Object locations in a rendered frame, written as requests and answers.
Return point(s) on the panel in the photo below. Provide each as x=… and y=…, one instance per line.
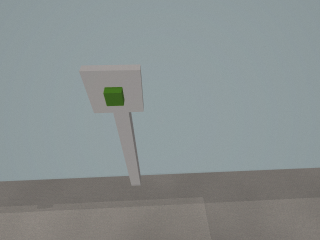
x=128, y=76

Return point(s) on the button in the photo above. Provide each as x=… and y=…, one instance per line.
x=114, y=96

